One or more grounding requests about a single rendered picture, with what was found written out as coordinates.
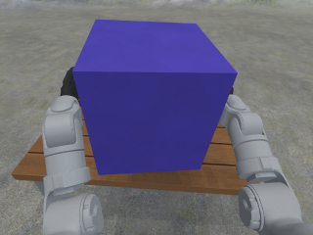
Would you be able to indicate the left robot upper arm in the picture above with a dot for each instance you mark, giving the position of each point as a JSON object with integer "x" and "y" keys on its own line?
{"x": 74, "y": 215}

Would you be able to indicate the carton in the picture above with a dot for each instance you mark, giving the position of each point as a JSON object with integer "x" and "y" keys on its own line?
{"x": 151, "y": 94}

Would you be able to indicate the table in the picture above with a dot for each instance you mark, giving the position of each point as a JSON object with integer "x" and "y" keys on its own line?
{"x": 218, "y": 174}

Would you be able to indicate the robot right forearm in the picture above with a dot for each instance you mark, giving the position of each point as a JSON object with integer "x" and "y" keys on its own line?
{"x": 255, "y": 161}

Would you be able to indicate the robot left forearm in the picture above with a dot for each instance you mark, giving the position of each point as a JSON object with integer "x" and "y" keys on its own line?
{"x": 63, "y": 146}

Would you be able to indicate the robot left hand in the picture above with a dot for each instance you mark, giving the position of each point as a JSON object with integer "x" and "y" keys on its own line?
{"x": 69, "y": 87}

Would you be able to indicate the right robot upper arm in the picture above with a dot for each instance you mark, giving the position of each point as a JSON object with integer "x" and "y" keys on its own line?
{"x": 271, "y": 209}

